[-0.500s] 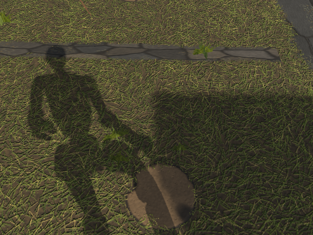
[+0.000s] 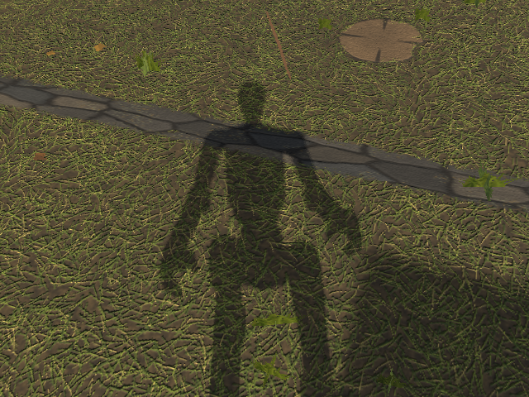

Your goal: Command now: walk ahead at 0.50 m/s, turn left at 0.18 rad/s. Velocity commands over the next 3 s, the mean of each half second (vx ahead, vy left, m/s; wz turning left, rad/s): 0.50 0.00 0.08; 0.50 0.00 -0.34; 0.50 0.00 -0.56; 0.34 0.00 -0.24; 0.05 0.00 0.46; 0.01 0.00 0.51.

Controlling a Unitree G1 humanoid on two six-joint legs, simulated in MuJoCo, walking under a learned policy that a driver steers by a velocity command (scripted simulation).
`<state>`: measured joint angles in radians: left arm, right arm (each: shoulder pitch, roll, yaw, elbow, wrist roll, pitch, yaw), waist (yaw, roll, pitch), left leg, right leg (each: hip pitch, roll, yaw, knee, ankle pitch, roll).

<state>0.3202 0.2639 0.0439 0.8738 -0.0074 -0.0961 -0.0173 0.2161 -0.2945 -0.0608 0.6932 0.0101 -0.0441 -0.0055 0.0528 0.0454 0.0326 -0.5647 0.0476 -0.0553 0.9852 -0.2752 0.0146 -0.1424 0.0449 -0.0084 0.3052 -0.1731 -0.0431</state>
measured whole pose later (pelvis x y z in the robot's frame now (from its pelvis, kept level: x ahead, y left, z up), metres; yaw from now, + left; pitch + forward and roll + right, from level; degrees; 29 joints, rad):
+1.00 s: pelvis +0.57 +0.00 +0.00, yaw -12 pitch +2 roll +0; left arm 0.27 0.29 0.06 0.77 -0.01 -0.05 -0.02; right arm 0.19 -0.30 -0.04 0.73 -0.01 -0.10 0.00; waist 0.03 0.02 0.04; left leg -0.56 0.08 -0.06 1.05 -0.32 -0.03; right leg -0.26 0.11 0.05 0.39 -0.15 -0.10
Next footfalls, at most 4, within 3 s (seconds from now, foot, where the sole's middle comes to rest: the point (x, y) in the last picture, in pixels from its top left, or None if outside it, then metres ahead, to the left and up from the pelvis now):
0.26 left None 0.32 0.15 -0.78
0.80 right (329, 345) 0.62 -0.08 -0.78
1.26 left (279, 246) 0.94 0.06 -0.78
1.78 right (401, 223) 1.04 -0.32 -0.78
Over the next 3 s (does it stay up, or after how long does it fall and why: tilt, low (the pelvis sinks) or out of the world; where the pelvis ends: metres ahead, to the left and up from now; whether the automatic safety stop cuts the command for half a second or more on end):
stays up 1.10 -0.23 0.00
